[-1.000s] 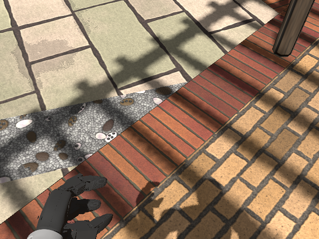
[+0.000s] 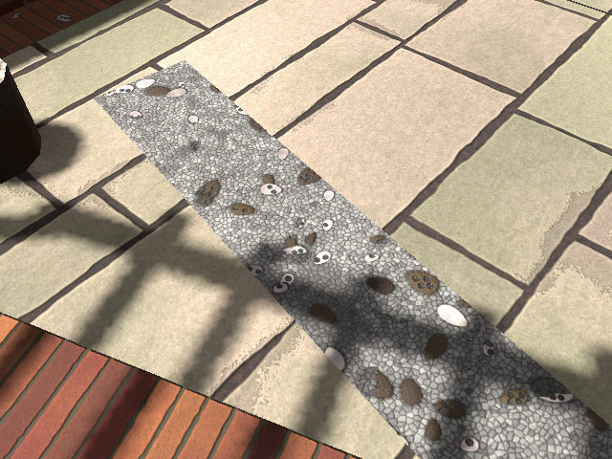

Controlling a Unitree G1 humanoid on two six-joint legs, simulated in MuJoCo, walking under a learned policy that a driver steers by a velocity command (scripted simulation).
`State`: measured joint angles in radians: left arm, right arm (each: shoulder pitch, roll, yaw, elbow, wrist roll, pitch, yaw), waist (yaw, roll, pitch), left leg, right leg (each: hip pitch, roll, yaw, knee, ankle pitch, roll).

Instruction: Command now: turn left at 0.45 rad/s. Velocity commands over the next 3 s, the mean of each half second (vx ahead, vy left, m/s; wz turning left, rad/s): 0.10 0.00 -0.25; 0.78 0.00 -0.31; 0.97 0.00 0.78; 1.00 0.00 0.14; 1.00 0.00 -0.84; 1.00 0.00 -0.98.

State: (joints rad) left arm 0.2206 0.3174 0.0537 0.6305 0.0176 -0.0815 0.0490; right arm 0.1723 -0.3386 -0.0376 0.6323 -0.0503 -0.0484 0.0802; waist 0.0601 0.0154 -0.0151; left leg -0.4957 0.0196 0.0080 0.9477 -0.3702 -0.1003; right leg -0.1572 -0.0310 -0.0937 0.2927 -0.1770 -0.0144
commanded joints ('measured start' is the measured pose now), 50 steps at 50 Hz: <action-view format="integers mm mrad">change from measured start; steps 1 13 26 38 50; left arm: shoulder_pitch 28 -37 -18 152 205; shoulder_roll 227 86 -14 85 85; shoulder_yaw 80 16 -5 29 13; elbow -31 2 71 106 212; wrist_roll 6 15 30 -8 6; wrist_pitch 0 -25 -10 53 -44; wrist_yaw -9 -60 -159 -54 -21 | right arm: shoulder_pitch -13 140 106 17 -81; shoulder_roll -41 -199 -80 -62 -43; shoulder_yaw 3 -103 -48 -29 -27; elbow -48 -62 21 -7 63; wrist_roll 9 34 -36 9 37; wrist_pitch -1 -25 -14 12 -13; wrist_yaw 21 -72 -129 -53 0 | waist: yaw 16 -134 -104 -27 -66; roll -128 145 113 -142 -52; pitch -26 -46 78 54 122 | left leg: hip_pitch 15 511 548 -251 -21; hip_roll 17 381 414 125 -56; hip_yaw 32 -260 59 -16 67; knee -273 -595 -857 147 -348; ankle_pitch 0 573 -134 145 726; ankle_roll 19 452 268 65 253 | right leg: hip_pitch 146 -388 -328 95 256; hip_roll -246 5 -29 -147 -104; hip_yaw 173 34 70 455 -59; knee -12 421 371 -128 -164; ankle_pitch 443 -219 -130 -293 619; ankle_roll -216 17 -65 -218 -7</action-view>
